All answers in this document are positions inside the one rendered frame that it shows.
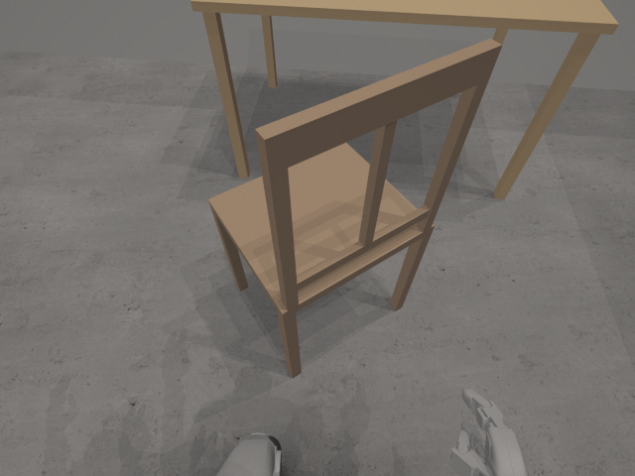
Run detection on table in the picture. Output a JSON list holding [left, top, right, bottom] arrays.
[[190, 0, 619, 199]]

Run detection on left robot thigh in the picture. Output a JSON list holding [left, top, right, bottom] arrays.
[[216, 439, 282, 476]]

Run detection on robot right hand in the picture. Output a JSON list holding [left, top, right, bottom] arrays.
[[451, 388, 529, 476]]

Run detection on left robot shin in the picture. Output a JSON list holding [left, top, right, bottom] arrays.
[[248, 433, 275, 446]]

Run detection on chair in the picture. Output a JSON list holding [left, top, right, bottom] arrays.
[[208, 39, 503, 378]]

